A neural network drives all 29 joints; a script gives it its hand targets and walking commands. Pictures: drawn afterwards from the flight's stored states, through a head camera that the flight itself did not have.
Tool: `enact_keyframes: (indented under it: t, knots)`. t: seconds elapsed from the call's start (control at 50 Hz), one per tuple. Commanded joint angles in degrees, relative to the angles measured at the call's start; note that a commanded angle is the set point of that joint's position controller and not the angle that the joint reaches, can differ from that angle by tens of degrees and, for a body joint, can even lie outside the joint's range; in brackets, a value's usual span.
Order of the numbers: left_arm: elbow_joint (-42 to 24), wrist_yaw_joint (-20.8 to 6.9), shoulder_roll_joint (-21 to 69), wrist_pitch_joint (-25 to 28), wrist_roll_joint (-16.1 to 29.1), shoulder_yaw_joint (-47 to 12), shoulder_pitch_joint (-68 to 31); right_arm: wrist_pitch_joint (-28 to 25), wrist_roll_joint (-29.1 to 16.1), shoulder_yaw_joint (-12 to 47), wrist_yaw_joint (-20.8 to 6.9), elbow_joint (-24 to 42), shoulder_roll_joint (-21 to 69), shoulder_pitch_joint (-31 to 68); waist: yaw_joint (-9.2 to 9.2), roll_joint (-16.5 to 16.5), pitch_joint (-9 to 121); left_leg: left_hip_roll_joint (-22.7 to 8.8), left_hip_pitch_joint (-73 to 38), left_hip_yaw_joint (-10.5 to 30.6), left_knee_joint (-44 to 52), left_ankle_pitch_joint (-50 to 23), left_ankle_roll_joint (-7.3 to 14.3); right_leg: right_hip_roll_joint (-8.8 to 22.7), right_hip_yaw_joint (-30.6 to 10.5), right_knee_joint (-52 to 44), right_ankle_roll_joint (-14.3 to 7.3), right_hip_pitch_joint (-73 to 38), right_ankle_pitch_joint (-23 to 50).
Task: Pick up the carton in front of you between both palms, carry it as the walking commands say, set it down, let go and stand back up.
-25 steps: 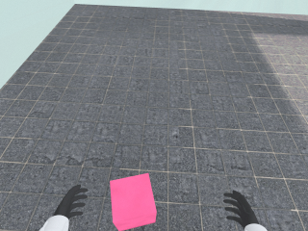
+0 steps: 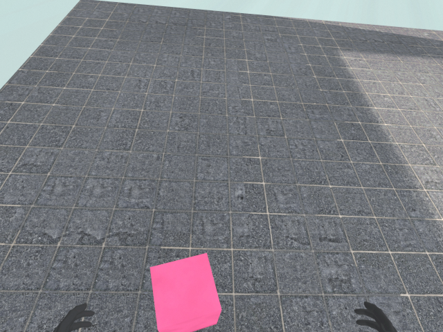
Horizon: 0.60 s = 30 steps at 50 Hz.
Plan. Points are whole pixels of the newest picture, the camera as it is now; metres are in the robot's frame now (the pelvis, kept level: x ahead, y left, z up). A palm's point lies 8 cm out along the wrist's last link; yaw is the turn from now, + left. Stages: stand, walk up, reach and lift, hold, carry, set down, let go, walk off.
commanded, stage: stand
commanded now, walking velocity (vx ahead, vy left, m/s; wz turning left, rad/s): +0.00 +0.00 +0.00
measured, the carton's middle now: (185, 297) +0.33 +0.10 -0.64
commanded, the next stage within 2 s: none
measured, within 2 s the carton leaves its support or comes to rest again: neither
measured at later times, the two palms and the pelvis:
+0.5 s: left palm out of the picture +0.09 +0.30 -0.11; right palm out of the picture +0.09 -0.30 -0.08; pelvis -0.01 +0.00 +0.00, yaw -1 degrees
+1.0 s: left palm out of the picture +0.07 +0.30 -0.11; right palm out of the picture +0.07 -0.31 -0.08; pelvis -0.02 +0.00 +0.01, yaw -1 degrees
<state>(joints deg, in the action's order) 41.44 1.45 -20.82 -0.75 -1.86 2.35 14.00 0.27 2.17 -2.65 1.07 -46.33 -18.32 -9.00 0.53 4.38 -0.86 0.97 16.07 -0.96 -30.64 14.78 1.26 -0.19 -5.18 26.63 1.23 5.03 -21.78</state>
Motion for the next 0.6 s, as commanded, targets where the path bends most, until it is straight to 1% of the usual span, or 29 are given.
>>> enact_keyframes:
  t: [0.0, 0.08, 0.18, 0.58]
  knots:
    - [-2.08, 0.45, -7.06, 0.89, 0.09, 1.36, -0.01, -0.70, -0.09, -1.90, 0.39, 1.79, -9.74, 1.44, -0.18, -5.13, 4.90, -6.25, -10.52, 6.61, 3.84, -20.74, 0.68, 3.10, -1.36, -2.77, -0.22, 4.84, 18.77]
    - [-0.49, 0.57, -7.50, 0.94, 0.05, 0.99, -0.18, -0.69, -0.19, -1.67, 0.47, 0.23, -10.17, 2.05, -0.26, -4.39, 4.47, -6.37, -11.14, 6.28, 3.98, -21.59, 0.66, 3.42, -1.63, -3.36, -0.26, 4.79, 19.39]
    - [1.05, 0.62, -8.04, 1.06, -0.01, 0.63, -0.81, -0.70, -0.34, -1.55, 0.42, -1.39, -10.37, 2.87, -0.22, -3.85, 3.52, -6.34, -11.39, 5.91, 4.52, -20.49, 0.48, 3.79, -2.08, -4.35, -0.43, 4.88, 19.16]
    - [6.28, 0.29, -9.68, 1.48, 0.12, -0.14, -1.95, -0.71, -0.81, -1.21, -0.12, -6.99, -11.99, 4.74, 0.04, -4.03, 0.43, -6.66, -11.38, 6.16, 8.58, -10.35, 0.26, 4.45, -3.79, -8.20, -1.58, 5.96, 13.44]
